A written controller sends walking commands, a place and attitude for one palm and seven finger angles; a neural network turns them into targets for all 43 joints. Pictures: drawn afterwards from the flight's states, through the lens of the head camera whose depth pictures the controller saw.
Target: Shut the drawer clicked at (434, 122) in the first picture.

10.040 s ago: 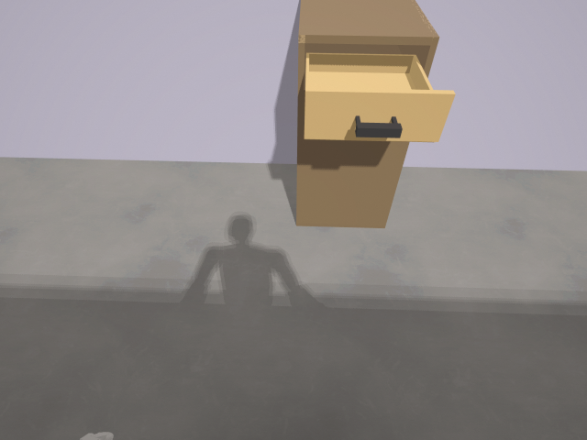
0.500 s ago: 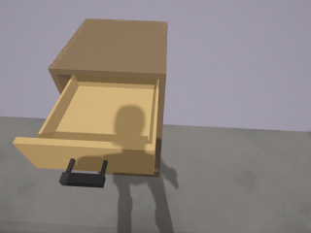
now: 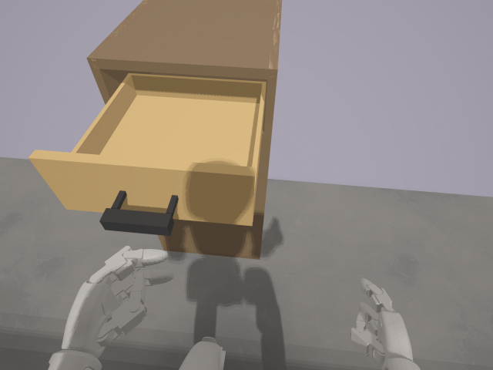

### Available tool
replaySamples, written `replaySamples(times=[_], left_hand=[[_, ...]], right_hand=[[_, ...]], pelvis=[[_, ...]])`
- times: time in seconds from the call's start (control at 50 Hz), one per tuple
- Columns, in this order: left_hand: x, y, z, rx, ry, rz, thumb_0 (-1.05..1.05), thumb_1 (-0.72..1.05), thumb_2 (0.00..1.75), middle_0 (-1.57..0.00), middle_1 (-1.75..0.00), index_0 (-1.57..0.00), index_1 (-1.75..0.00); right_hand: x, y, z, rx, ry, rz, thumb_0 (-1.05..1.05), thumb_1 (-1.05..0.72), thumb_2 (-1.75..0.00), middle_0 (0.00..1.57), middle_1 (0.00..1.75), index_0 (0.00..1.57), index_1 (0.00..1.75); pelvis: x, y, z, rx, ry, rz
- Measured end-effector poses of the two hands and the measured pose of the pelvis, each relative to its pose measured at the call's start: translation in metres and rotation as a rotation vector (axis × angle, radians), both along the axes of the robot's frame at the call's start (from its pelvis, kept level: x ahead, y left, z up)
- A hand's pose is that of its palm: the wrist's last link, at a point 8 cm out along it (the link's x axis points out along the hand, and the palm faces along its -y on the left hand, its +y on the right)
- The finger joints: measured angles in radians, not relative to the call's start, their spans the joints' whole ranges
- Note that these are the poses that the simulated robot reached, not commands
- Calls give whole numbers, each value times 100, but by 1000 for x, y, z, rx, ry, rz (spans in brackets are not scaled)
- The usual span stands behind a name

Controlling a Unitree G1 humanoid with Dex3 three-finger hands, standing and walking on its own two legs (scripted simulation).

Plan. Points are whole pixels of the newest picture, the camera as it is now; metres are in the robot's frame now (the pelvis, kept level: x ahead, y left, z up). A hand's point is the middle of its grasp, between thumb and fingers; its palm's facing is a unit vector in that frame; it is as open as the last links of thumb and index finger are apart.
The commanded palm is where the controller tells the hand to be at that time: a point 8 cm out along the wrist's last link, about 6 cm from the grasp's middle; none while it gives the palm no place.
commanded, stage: raise the hand and make a fist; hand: left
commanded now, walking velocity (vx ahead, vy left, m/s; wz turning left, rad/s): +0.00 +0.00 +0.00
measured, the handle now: (142, 210) +0.35 +0.21 +0.07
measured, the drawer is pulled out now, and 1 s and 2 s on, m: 0.29 0.29 0.29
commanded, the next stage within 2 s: bring the fist close to the handle in 1.30 s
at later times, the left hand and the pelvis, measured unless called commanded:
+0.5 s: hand (115, 301) +0.18 +0.18 +0.12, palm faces -0.01 -1.00 -0.03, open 3.1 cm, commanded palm +0.14 +0.23 +0.13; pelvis +0.02 +0.03 +0.02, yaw -1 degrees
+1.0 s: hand (95, 298) +0.17 +0.18 +0.16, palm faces +0.01 -1.00 -0.08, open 3.3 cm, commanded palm +0.12 +0.23 +0.17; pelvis +0.03 +0.02 +0.04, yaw +0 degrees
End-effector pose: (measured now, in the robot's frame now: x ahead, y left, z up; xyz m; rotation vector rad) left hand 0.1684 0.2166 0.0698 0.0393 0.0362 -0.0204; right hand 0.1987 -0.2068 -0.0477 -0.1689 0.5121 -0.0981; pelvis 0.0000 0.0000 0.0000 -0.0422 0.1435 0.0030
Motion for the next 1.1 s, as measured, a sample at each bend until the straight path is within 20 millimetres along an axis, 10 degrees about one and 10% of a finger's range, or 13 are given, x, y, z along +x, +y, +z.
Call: replaySamples(times=[0.24,0.4,0.66,1.1], left_hand=[[4,16,23,15,29,14,2,90,90,-87,-103,-86,-102],[-3,22,36,5,3,16,2,90,90,-103,-120,-102,-119],[-14,16,65,3,-33,21,2,90,90,-129,-148,-128,-147],[-23,16,89,36,-24,19,2,90,90,-140,-160,-139,-160]], right_hand=[[-54,-19,-9,-20,148,-129,2,-90,-90,21,30,20,30],[-29,-22,11,-57,68,-136,2,-90,-90,20,30,20,30],[30,31,44,28,-91,9,1,-90,-90,20,30,20,30],[8,1,47,19,-91,-49,2,-90,-90,20,30,20,30]], pelvis=[[11,12,16,6,-6,-20],[20,23,19,4,-12,-20],[26,30,26,-3,-43,-7],[30,17,39,7,-96,-6]])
